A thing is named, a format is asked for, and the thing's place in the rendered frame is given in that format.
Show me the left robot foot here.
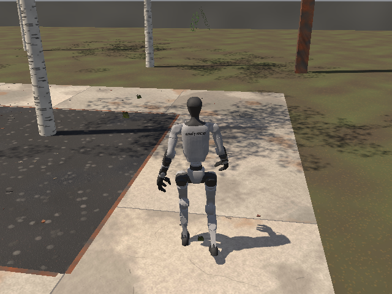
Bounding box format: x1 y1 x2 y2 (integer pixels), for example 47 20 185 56
181 231 189 246

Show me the robot left hand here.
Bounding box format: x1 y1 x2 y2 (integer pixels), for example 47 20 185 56
157 175 171 192

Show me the right robot shin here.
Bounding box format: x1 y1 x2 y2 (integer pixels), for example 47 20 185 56
207 205 217 248

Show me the left robot upper arm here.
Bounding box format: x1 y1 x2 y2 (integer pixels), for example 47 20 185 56
166 124 183 159

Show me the right robot forearm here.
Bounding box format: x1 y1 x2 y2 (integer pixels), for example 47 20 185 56
219 146 228 164

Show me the right robot upper arm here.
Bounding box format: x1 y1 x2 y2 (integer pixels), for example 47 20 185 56
208 122 225 156

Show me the left robot forearm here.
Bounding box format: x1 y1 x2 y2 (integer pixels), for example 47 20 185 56
159 149 172 178

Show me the robot right hand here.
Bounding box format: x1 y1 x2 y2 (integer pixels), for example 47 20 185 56
214 161 228 171

